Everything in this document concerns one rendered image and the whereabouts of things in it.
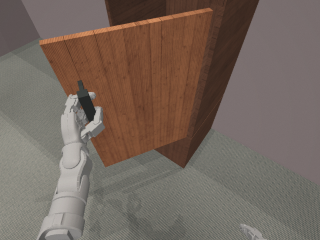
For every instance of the handle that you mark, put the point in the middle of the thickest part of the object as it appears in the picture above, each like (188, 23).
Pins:
(85, 101)

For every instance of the robot right hand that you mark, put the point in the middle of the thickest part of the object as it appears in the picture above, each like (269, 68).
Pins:
(251, 233)

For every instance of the robot left hand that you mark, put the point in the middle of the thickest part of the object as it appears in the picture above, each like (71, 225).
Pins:
(73, 123)

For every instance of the cupboard door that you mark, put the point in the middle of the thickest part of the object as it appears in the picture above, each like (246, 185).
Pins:
(144, 74)

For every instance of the left robot forearm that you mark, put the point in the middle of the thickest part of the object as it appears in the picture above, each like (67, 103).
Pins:
(65, 220)

